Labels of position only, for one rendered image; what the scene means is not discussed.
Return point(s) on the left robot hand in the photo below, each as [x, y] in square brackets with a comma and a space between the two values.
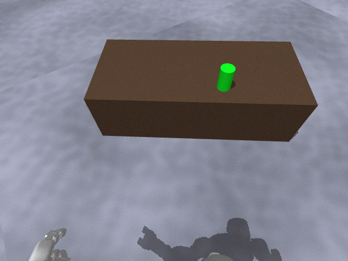
[43, 251]

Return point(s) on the can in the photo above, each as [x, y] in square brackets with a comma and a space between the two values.
[225, 77]

